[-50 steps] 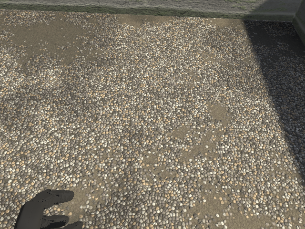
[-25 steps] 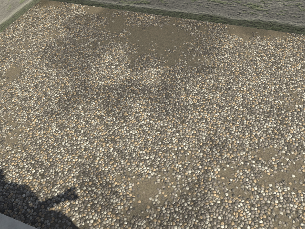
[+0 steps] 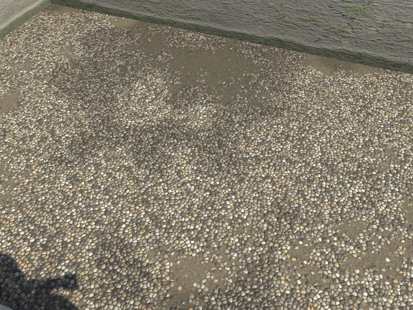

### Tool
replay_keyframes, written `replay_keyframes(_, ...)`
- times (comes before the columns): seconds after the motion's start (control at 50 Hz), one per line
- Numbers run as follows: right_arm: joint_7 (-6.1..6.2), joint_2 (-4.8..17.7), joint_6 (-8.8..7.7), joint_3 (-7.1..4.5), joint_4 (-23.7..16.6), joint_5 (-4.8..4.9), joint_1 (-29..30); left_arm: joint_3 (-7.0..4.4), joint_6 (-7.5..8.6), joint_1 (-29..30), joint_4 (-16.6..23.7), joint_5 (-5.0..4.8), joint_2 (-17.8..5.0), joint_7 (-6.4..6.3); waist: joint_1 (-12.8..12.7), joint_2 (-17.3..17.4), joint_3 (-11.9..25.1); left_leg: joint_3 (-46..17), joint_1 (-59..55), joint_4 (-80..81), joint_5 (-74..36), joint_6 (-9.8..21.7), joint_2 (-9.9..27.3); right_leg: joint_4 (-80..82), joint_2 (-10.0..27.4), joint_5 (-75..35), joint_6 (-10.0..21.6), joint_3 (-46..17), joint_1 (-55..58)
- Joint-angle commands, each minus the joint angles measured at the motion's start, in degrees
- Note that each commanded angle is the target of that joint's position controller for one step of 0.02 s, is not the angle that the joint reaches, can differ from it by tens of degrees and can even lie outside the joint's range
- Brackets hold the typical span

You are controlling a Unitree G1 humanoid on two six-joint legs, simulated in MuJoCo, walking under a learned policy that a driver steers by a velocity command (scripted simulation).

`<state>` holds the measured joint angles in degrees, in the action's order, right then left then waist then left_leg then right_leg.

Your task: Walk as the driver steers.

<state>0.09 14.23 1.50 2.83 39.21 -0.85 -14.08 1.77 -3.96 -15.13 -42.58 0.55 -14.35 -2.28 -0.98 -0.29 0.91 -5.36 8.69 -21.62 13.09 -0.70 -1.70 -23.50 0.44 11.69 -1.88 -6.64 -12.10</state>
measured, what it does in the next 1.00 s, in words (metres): lifts its right foot, turning right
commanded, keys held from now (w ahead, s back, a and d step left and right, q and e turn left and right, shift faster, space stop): shift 0.58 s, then e+shift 0.36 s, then w+e+shift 0.06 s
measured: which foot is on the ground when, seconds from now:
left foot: down 0.00-1.00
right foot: down 0.00-0.90, up 0.92-1.00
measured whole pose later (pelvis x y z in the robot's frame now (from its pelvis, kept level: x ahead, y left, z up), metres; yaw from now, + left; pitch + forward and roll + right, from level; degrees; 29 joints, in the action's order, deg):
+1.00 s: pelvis -0.01 +0.04 -0.01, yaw -16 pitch +2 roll +0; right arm 2.1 15.7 2.6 0.4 36.1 -1.5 -12.5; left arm -3.7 -7.7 -14.0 -36.1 -0.3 -20.7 -3.1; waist -2.2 -2.9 -0.6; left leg 1.6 15.3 -28.0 14.9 1.9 -0.9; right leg -56.5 -4.7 23.6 -1.4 -10.7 -30.5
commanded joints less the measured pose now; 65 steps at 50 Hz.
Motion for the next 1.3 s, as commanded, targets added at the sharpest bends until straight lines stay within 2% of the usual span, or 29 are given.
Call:
replay_keyframes(0.02,0.41,6.22,-0.22,-1.71,-3.11,0.03,0.73,-1.28,0.78,-0.95,2.51,0.09,-5.7,-0.18,-0.14,1.77,-0.29,-4.54,3.07,5.67,-7.42,1.06,3.68,2.14,1.71,-6.97,3.52,-2.15,3.61)
replay_keyframes(0.24,1.55,6.9,0.92,-1.89,-0.55,0.31,-1.54,-1.21,1.14,-1.19,1.22,-0.1,-6.1,-0.26,-0.08,0.32,0.37,-3.72,-0.05,5.75,-12.32,0.82,3.05,3.06,1.81,-12.18,3.21,-1.53,5.61)
replay_keyframes(0.26,2.1,6.17,1.29,-1.75,-0.57,0.91,-1.22,-1.5,1.33,-1.5,0.74,-0.61,-7.14,-0.66,0.57,-1.92,-0.61,-3.52,1.17,6.85,-13.68,0.69,2.93,3.47,1.6,-15.51,3.35,-1.6,7.03)
replay_keyframes(0.48,2.98,6.71,1.68,-1.55,2.07,0.58,-2.11,-1.77,0.99,-4.01,-1.85,-0.65,-7.15,-0.98,0.53,0.62,-0.11,-2.18,0.6,8.3,-12.84,-0.65,2.73,5.57,1.66,-19.12,3.75,-1.58,11.31)
replay_keyframes(0.5,3.22,7.12,2.14,-1.54,2.96,0.28,-3.23,-1.49,1.34,-4.29,-1.52,0.01,-7.17,-0.87,0.35,1.29,-0.58,-1.71,-0.21,7.17,-13.09,-0.2,2.55,6.3,1.71,-17.85,4.23,-1.32,9.78)
replay_keyframes(0.58,3.89,7.08,2.96,-1.34,3.67,0.01,-3.71,-1.5,2.06,-4.39,-2.35,-0.3,-7.27,-0.3,0.98,0.25,-0.75,-1.79,-0.67,6.85,-12.21,-0.11,2.78,7.05,1.42,-17.14,4.37,-1.01,8.79)
replay_keyframes(0.64,4.68,9.1,2.86,-2.1,1.88,-0.28,-1.84,-2.34,1.53,-2.58,-0.62,-1.14,-9.96,-0.79,1.42,-0.35,-0.69,1.59,-1.18,2.75,-10.71,-1.21,1.54,5.15,0.99,-20.07,5.73,-2.85,5.3)
replay_keyframes(0.7,5.6,8.57,3.22,-2.46,-0.43,-0.09,-2.56,-3.65,-0.38,-2.75,2.12,-0.91,-11.89,-1.76,1.42,-2.98,0.82,5.72,1.53,-5.16,-10.46,-1.56,0.2,2.62,2.34,-21.37,8.65,-6.9,2.28)
replay_keyframes(0.74,5.54,8.09,2.64,-2.77,-2.76,0.34,-1.2,-4.64,-1.96,-5.41,3.97,-0.47,-13.1,-2.67,-0.44,-5.34,1.75,7.13,6.29,-11.84,-9.94,-2.11,-0.6,2.34,5.47,-22.38,12.0,-13.11,2.61)
replay_keyframes(0.76,4.91,7.65,1.73,-2.91,-4.18,-0.14,0.81,-4.74,-3.05,-5.6,5.49,0.33,-13.08,-2.75,-1.24,-5.08,2.54,6.72,7.84,-16.31,-4.83,-1.73,-1.2,2.3,8.16,-20.32,14.01,-17.73,1.03)
replay_keyframes(0.8,3.8,5.4,0.3,-2.62,-6.57,0.17,1.58,-5.31,-3.79,-4.05,8.29,0.79,-14.32,-2.88,-0.79,-12.11,1.63,1.16,14.35,-24.89,14.4,-1.32,-1.93,5.71,13.09,-22.56,17.71,-26.48,-0.17)
replay_keyframes(0.82,3.39,6.16,-0.35,-2.92,-7.42,0.84,0.53,-5.74,-3.53,-2.13,9.64,0.2,-14.93,-2.88,0.82,-12.79,1.53,-3.19,15.98,-24.12,15.73,-0.87,-0.13,5.42,13.8,-22.98,16.31,-27.71,0.5)
replay_keyframes(0.86,2.73,7.62,-1.37,-3.46,-5.94,0.74,-3.59,-6.42,-4.14,1.92,11.72,-2.19,-14.8,-3.38,2.65,-9.81,4.19,-2.62,9.9,-9.78,8.74,0.43,1.0,2.58,9.9,-18.0,9.93,-24.17,0.04)
replay_keyframes(0.88,2.59,7.63,-1.58,-3.88,-4.65,0.59,-6.41,-6.07,-4.74,3.22,12.43,-2.91,-13.93,-3.63,4.05,-7.11,5.96,1.2,1.59,-0.26,-2.26,0.79,0.73,-0.52,6.61,-13.15,7.2,-20.96,-3.75)
replay_keyframes(0.9,2.55,9.69,-0.67,-4.66,-4.36,-0.92,-6.85,-4.81,-5.02,1.08,12.56,-2.29,-10.39,-3.73,3.12,0.0,5.94,-0.76,-5.91,3.34,-11.37,3.45,6.42,-8.78,1.16,-1.0,4.21,-15.7,-11.47)
replay_keyframes(0.92,2.43,11.16,0.77,-4.71,-6.03,-2.46,-4.66,-4.17,-4.52,-3.37,11.53,-0.91,-6.77,-3.52,0.53,13.74,6.65,-9.28,-10.66,1.97,-29.85,8.11,16.24,-25.45,-8.13,20.72,1.43,-7.95,-19.92)
replay_keyframes(0.94,1.69,14.1,0.68,-5.87,-6.5,-4.34,-1.58,-6.07,-2.71,-4.28,12.3,-1.25,-10.01,-3.04,-0.92,21.97,4.68,-18.44,3.75,6.08,-29.74,15.06,27.89,-39.93,-6.87,27.22,-0.36,-4.9,-21.95)
replay_keyframes(0.96,2.07,12.01,0.85,-5.61,-7.05,0.43,0.07,-7.08,-2.29,2.6,11.24,0.45,-12.11,-0.7,0.08,4.19,2.83,-11.44,4.01,6.07,-22.08,12.62,23.91,-42.9,-3.89,17.72,0.9,-1.11,-21.86)
replay_keyframes(0.98,2.22,10.32,0.65,-5.22,-7.69,0.18,4.42,-7.26,-2.28,3.76,11.29,-0.28,-10.89,0.74,-1.74,2.95,1.4,-5.73,7.86,6.49,-14.51,10.14,19.57,-44.52,-4.14,12.18,1.04,-0.57,-20.44)
replay_keyframes(1.0,1.94,9.43,0.45,-5.03,-8.6,-0.52,8.21,-7.05,-2.67,2.59,10.5,-1.1,-9.66,1.01,-3.61,4.7,0.77,0.07,9.62,5.12,-11.55,6.83,15.42,-42.94,-3.35,7.81,1.11,-0.24,-18.79)
replay_keyframes(1.04,1.73,8.05,-0.14,-4.88,-8.75,-0.81,8.65,-6.53,-3.56,2.69,10.56,-0.54,-8.52,1.55,-2.98,8.27,0.08,4.89,9.06,1.83,-14.13,5.26,13.37,-38.75,-3.22,5.43,0.86,1.83,-18.18)
replay_keyframes(1.08,1.18,7.64,-0.5,-5.3,-7.18,-0.95,3.65,-5.85,-3.69,5.82,12.28,-0.14,-7.59,2.31,0.3,9.08,0.11,4.47,5.2,0.15,-8.78,6.77,15.32,-35.6,-2.52,4.85,0.8,5.18,-20.18)
replay_keyframes(1.1,1.05,8.1,-0.23,-5.74,-6.63,-0.56,-0.39,-5.74,-3.12,9.06,13.88,-0.87,-7.51,2.45,3.89,9.39,1.01,-1.13,-0.37,2.21,4.93,8.37,18.26,-34.43,-1.42,5.57,1.8,4.86,-25.57)
replay_keyframes(1.12,1.03,8.89,-0.03,-6.12,-6.1,-1.02,-1.75,-5.46,-2.98,12.84,15.98,-0.63,-7.09,2.57,5.0,8.22,-0.08,-3.75,-2.09,2.86,9.67,8.7,20.71,-32.93,-0.91,6.05,2.1,2.99,-29.39)
replay_keyframes(1.14,0.99,9.69,0.1,-6.63,-6.05,-1.47,-1.45,-5.24,-2.46,15.84,17.41,-0.73,-6.87,2.74,5.74,7.74,-0.66,-4.14,-3.7,2.56,9.13,8.93,21.7,-30.63,-0.14,5.59,2.24,2.71,-31.37)
replay_keyframes(1.16,0.95,8.7,0.45,-6.64,-5.94,-1.92,-1.14,-4.75,-2.33,16.82,18.24,-0.78,-5.69,2.55,5.91,6.7,-0.23,-3.51,-5.42,1.12,5.14,9.04,22.4,-28.63,0.07,5.38,2.16,2.89,-31.69)
replay_keyframes(1.22,0.91,8.4,0.31,-6.96,-4.98,-2.58,-0.64,-3.8,-1.86,19.31,20.19,-0.94,-4.18,2.48,6.1,8.28,0.95,1.43,-2.9,-0.27,2.51,8.63,21.85,-24.07,1.2,7.43,2.84,7.69,-26.02)
replay_keyframes(1.26,1.03,8.21,-0.32,-7.05,-4.86,-2.31,1.59,-3.47,-1.76,20.81,21.14,-1.63,-3.88,3.03,5.57,9.24,1.56,4.44,0.21,-0.16,4.1,7.38,21.33,-20.76,1.25,7.16,3.38,10.26,-20.2)
replay_keyframes(1.3,0.98,7.15,-1.12,-6.83,-5.49,-0.45,6.28,-2.64,-1.72,18.34,19.93,-1.48,-1.46,3.23,2.17,6.48,2.76,8.36,7.43,-1.84,6.35,5.46,19.26,-14.28,0.68,0.71,4.32,12.4,-7.14)
Velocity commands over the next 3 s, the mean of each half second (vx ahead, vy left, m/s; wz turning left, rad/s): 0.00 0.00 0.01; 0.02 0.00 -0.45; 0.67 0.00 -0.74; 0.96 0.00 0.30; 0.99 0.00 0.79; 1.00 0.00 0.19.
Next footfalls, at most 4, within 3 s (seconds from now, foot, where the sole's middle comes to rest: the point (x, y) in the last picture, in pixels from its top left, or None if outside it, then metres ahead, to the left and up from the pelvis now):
1.30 right None -0.01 -0.13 -0.78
1.72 left None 0.08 0.04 -0.78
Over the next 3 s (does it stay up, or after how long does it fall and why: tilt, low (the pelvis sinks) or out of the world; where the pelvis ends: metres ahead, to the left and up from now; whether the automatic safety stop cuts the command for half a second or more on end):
stays up -0.04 0.02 -0.01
